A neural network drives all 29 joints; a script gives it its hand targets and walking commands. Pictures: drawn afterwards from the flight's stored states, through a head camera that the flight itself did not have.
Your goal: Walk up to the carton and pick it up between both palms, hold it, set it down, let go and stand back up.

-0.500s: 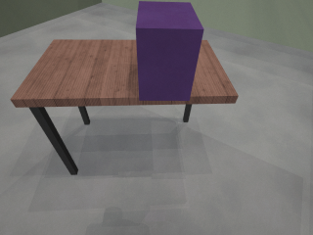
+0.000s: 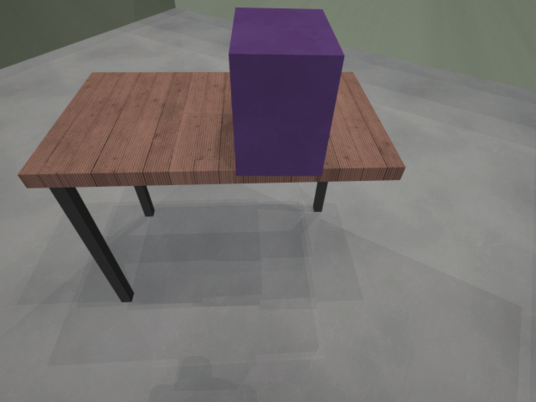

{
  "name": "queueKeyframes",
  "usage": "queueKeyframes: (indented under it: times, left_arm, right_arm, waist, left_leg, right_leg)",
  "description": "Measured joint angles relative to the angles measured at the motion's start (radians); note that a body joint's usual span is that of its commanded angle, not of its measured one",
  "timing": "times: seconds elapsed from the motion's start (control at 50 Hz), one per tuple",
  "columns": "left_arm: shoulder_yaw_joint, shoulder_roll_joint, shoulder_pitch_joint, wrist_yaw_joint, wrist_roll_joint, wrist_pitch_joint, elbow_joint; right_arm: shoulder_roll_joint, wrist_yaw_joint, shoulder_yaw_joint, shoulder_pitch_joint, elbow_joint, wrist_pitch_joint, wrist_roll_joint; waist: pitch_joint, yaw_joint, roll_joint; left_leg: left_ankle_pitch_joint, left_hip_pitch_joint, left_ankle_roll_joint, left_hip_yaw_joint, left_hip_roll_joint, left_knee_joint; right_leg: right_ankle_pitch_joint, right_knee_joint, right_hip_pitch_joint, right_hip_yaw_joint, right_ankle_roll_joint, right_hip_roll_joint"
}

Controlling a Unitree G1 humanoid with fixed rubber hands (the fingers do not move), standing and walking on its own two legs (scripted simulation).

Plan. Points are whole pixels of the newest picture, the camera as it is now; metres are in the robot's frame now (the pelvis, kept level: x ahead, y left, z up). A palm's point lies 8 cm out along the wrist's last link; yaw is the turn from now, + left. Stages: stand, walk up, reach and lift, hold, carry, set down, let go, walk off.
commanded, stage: stand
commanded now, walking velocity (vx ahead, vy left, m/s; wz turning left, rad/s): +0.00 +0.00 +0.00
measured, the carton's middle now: (279, 92) +0.80 -0.03 +0.09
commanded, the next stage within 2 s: walk up in 1.16 s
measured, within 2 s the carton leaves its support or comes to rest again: neither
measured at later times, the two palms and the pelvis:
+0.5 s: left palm out of the picture -0.03 +0.18 -0.15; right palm out of the picture -0.04 -0.20 -0.15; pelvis +0.00 -0.01 +0.00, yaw +0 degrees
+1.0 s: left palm out of the picture -0.02 +0.17 -0.15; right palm out of the picture -0.03 -0.21 -0.15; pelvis +0.01 -0.02 +0.00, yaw +0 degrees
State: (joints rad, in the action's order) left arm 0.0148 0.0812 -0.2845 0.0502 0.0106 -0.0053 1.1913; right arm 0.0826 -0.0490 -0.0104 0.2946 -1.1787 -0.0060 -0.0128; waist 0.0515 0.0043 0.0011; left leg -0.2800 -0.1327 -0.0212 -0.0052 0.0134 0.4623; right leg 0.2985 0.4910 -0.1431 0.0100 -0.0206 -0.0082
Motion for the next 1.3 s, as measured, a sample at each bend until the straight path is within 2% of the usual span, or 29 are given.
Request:
queueKeyframes:
  times: [1.3]
  left_arm:
    - [-0.004,-0.008,-0.036,0.000,0.001,-0.020,-0.034]
  right_arm:
    - [-0.016,-0.004,0.000,0.023,-0.023,-0.006,0.001]
  waist:
    - [-0.004,-0.002,-0.008]
  left_leg:
    - [-0.007,0.033,-0.050,-0.017,0.053,-0.040]
  right_leg:
    - [0.003,-0.048,0.037,0.018,-0.050,-0.052]
